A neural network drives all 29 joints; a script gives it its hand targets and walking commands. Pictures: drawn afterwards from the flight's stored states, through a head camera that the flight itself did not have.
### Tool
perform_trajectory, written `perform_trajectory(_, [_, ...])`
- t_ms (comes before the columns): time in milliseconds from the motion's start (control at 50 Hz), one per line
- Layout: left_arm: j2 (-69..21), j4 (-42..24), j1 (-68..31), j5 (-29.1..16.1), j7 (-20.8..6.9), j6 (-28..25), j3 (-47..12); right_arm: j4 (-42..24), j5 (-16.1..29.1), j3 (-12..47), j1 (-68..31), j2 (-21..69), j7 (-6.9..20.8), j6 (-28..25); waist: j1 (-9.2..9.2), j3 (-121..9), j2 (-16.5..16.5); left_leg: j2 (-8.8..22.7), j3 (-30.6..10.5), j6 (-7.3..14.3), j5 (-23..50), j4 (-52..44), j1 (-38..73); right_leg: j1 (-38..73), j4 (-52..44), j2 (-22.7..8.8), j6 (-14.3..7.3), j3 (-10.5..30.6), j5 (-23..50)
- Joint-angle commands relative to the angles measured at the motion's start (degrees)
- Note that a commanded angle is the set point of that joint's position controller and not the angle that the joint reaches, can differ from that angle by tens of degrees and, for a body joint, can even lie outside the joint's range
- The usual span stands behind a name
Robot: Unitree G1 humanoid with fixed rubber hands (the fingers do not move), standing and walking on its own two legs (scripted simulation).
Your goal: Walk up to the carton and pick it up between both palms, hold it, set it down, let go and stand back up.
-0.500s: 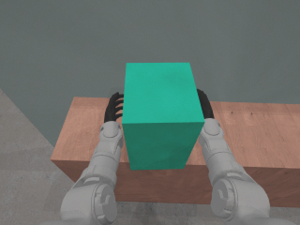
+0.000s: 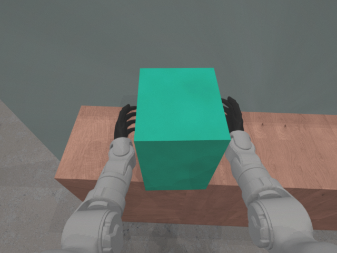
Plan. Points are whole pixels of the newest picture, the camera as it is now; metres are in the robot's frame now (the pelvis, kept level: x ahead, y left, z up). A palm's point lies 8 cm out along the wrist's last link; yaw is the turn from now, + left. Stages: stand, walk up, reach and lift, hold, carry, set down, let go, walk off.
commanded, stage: set down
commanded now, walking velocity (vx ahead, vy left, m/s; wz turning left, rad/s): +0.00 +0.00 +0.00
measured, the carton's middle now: (176, 135) +0.39 -0.01 +0.01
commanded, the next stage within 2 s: none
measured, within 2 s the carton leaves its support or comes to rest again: neither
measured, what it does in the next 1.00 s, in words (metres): stands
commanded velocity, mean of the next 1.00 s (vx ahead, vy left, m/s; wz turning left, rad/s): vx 0.00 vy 0.00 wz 0.00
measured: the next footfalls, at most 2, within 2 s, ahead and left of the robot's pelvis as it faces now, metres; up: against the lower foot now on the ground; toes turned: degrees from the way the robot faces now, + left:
none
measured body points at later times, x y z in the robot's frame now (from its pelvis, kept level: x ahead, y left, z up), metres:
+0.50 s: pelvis -0.03 +0.00 +0.00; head -0.01 +0.00 +0.45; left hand +0.32 +0.16 +0.01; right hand +0.32 -0.18 +0.00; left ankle +0.01 +0.13 -0.74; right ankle +0.00 -0.12 -0.74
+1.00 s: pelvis -0.03 +0.00 +0.00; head -0.01 +0.00 +0.45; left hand +0.25 +0.17 -0.01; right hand +0.25 -0.20 -0.02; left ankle +0.01 +0.13 -0.74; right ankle +0.00 -0.12 -0.74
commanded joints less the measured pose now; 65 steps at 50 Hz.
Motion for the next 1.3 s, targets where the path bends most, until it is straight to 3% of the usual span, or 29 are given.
perform_trajectory(0, [4.46,-13.89,-12.76,-3.13,-1.36,-5.7,-6.89,-7.4,2.66,10.58,-19.61,-12.23,0.25,-6.57,6.13,-37.36,-0.11,-2.4,3.78,-4.23,40.54,3.97,11.94,9.36,0.59,4.27,-2.0,1.08,32.56])
perform_trajectory(20, [4.93,-15.07,-11.41,-3.3,-1.42,-5.88,-6.33,-10.13,2.45,11.21,-18.55,-11.82,0.12,-7.12,6.71,-36.43,-0.89,-2.95,4.13,-3.73,38.88,3.65,11.3,11.26,0.99,4.17,-1.8,1.16,33.07])
perform_trajectory(40, [3.84,-17.04,-8.54,-4.45,-1.68,-6.02,-8.35,-11.15,2.89,10.44,-16.31,-13.4,0.26,-7.73,4.92,-37.14,-1.08,-2.49,3.31,-3.93,39.09,2.99,12.9,12.03,0.86,4.52,-1.92,0.59,33.23])
perform_trajectory(60, [5.66,-15.32,-14.46,-4.16,-1.41,-6.92,-6.57,-10.66,2.63,10.17,-20.28,-12.82,0.24,-7.24,6.19,-36.4,-0.65,-2.83,4.26,-3.53,32.64,2.24,10.84,9.88,-0.07,3.95,-1.81,0.88,26.67])
perform_trajectory(120, [5.76,-20.51,-11.93,-5.44,-0.63,-7.75,-7.78,-14.64,2.93,10.33,-18.13,-13.3,1.49,-7.66,6.85,-37.92,-0.57,-2.39,3.97,-3.55,31.66,2.07,12.43,9.21,0.82,4.6,-2.1,0.48,23.86])
perform_trajectory(180, [5.5,-24.48,-10.09,-7.67,-0.08,-8.15,-11.07,-19.74,3.12,8.64,-17.36,-13.77,2.21,-8.37,5.52,-37.92,-0.36,-2.31,2.86,-3.23,27.47,1.72,13.47,6.47,0.14,4.56,-2.5,0.51,19.45])
perform_trajectory(220, [7.57,-20.37,-12.15,-8.16,0.01,-8.14,-9.86,-20.34,2.78,8.93,-19.21,-13.24,2.24,-7.54,6.99,-33.66,-2.68,-2.61,3.68,-1.89,19.44,0.46,10.02,5.35,-0.37,3.83,-2.02,1.39,12.97])
perform_trajectory(260, [6.92,-24.45,-8.69,-9.24,0.2,-8.18,-12.04,-22.91,2.22,7.4,-14.77,-13.87,2.8,-7.51,5.11,-33.57,-2.43,-2.39,3.11,-2.14,18.03,0.07,10.89,6.28,1.16,4.07,-1.93,0.77,12.46])
perform_trajectory(280, [8.92,-19.96,-14.57,-9.6,0.19,-8.16,-11.17,-22.5,1.92,7.56,-19.73,-12.96,2.58,-6.94,6.39,-32.57,-2.97,-2.88,3.69,-1.53,12.77,-0.12,7.45,4.79,0.93,3.41,-1.58,1.67,7.75])
perform_trajectory(360, [7.14,-20.71,-10.5,-11.4,0.66,-7.2,-14.23,-22.35,0.88,5.03,-15.13,-13.92,3.8,-5.57,5.06,-29.68,-2.97,-2.11,2.39,-1.1,6.62,-2.4,7.79,4.08,1.2,3.16,-1.94,1.13,3.2])
perform_trajectory(480, [6.63,-22.78,0.09,-9.23,-0.31,-4.99,-13.55,-22.46,1.24,5.8,-3.55,-13.83,4.48,-5.36,4.32,-23.5,-4.18,-2.5,2.42,-0.76,7.21,-4.92,13.24,8.23,-1.7,2.79,-1.41,0.46,4.67])
perform_trajectory(540, [7.89,-21.58,-1.98,-9.56,-1.05,-4.55,-12.36,-25.3,0.24,5.41,-6.02,-13.95,4.39,-5.43,3.55,-23.71,-5.64,-3.4,3.01,0.15,9.08,-4.46,11.33,10.63,-1.37,2.62,-1.31,0.5,5.38])
perform_trajectory(580, [7.2,-29.07,3.87,-9.37,-0.84,-5.46,-13.54,-29.62,1.44,6.48,-0.63,-14.18,5.06,-6.49,4.3,-27.38,-5.23,-3.3,2.84,-0.21,14.78,-3.84,13.97,12.96,-0.84,3.14,-1.42,0.37,10.95])
perform_trajectory(600, [6.94,-27.25,5.87,-8.6,-1.54,-5.39,-12.92,-29.34,0.58,6.65,1.94,-13.67,4.7,-6.48,3.97,-26.41,-5.17,-3.53,3.38,-0.27,15.69,-3.65,14.04,14.17,-1.18,2.98,-1.34,0.38,12.2])
perform_trajectory(620, [8.12,-28.42,0.09,-9.3,-1.41,-5.4,-13.47,-30.64,-0.23,4.26,-3.31,-14.6,4.78,-6.68,3.05,-29.01,-4.43,-3.61,3.08,-0.47,13.67,-3.56,12.71,12.65,-0.97,2.96,-1.51,-0.18,10.06])
perform_trajectory(640, [8.19,-32.84,6.06,-9.9,-0.96,-6.3,-13.4,-33.36,0.8,5.83,2.51,-13.97,5.15,-7.3,4.59,-29.18,-4.32,-3.76,3.12,-0.28,17.29,-3.19,14.21,13.37,-0.7,3.07,-1.43,0.07,12.68])
perform_trajectory(660, [6.59,-36.08,10.41,-10.36,-1.25,-6.42,-15.6,-34.86,1.64,6.04,6.82,-13.96,5.36,-7.86,3.13,-29.79,-3.34,-3.52,2.35,-0.69,20.14,-3.13,16.16,14.5,-0.86,3.09,-1.92,-0.02,15.61])
perform_trajectory(720, [5.94,-37.91,13.39,-9.44,-1.74,-5.99,-17.2,-37.64,0.84,4.45,9.86,-15.09,5.53,-8.36,2.22,-26.96,-4.07,-3.73,2.31,-0.92,21.7,-3.22,16.41,14.42,-1.14,3.68,-1.83,-0.73,16.31])
perform_trajectory(780, [8.38,-35.09,12.2,-10.51,-1.99,-5.2,-16.5,-39.59,-0.78,2.87,9.93,-15.55,6.14,-7.1,2.15,-21.86,-6.47,-3.82,2.58,0.23,12.76,-5.02,14.4,12.44,-2.57,2.86,-1.82,-0.24,7.42])
perform_trajectory(880, [8.5,-44.47,22.9,-11.7,-0.8,-6.26,-19.2,-45.39,0.37,3.12,21.66,-15.23,7.39,-8.09,2.31,-23.17,-4.75,-2.98,1.9,-0.39,14.77,-5.09,18.26,12.48,-1.85,3.06,-2.02,-0.54,9.28])
perform_trajectory(980, [10.73,-42.89,23.95,-12.34,-1.13,-5.28,-19.29,-48.07,0.09,2.29,25.25,-14.96,7.6,-7.08,1.57,-18.18,-7.31,-3.44,1.89,0.62,9.74,-6.33,15.74,12.4,-2.64,2.39,-2.02,0.39,4.82])
perform_trajectory(1000, [9.44,-47.97,24.73,-13.59,-0.69,-6.08,-21.01,-52.88,0.87,3.69,24.8,-14.17,8.08,-8.08,2.72,-22.16,-5.95,-3.5,1.6,0.42,12.11,-5.95,15.97,13.34,-1.83,2.63,-2.24,0.03,6.76])
perform_trajectory(1040, [9.75,-47.46,29.36,-14.08,-0.84,-5.62,-21.05,-53.68,0.68,4.25,30.63,-14.63,7.92,-7.62,2.32,-20.1,-7.56,-3.56,1.84,0.83,12.1,-6.34,16.18,13.31,-2.32,2.36,-2.11,0.68,6.43])
perform_trajectory(1120, [9.63,-51.3,34.74,-13.28,-0.66,-4.92,-21.77,-55.52,2.05,4.14,37.66,-14.37,8.28,-7.54,2.37,-17.82,-4.95,-3.21,1.46,0.08,12.13,-7.12,18.94,11.79,-3.16,2.6,-2.87,0.29,5.36])
perform_trajectory(1140, [9.39,-48.26,35.93,-12.61,-1.01,-4.14,-21.45,-53.5,1.8,4.11,38.87,-13.55,7.96,-7.04,2.05,-15.47,-5.96,-3.45,1.99,0.31,11.9,-7.4,19.46,11.6,-4.06,2.12,-2.62,0.63,5.07])
perform_trajectory(1180, [9.6,-52.72,37.57,-13.03,-0.84,-4.27,-21.62,-57.67,1.64,4.0,40.6,-14.53,8.16,-7.33,2.66,-17.55,-5.72,-3.39,2.01,0.32,13.63,-7.53,19.79,12.53,-3.77,2.66,-2.83,0.36,6.12])
perform_trajectory(1220, [9.81,-52.16,39.72,-13.81,-1.23,-4.34,-21.33,-59.79,1.64,4.58,43.83,-13.13,8.16,-7.37,2.95,-17.17,-8.11,-3.63,2.2,0.7,12.68,-7.73,18.86,12.54,-3.84,2.1,-2.31,0.88,5.36])
perform_trajectory(1240, [10.1,-53.32,39.15,-14.03,-1.26,-4.28,-22.22,-60.56,1.75,3.89,43.08,-13.33,7.94,-7.35,1.92,-16.51,-7.51,-3.73,2.32,0.73,11.18,-8.16,17.64,12.25,-3.73,2.16,-2.44,0.64,4.26])
perform_trajectory(1280, [10.76,-53.13,37.32,-13.98,-0.78,-4.16,-22.41,-61.19,1.16,3.55,42.32,-13.37,8.34,-6.66,2.67,-14.19,-6.92,-3.55,2.23,1.09,5.83,-9.01,15.69,10.07,-3.88,1.78,-2.8,0.77,-0.53])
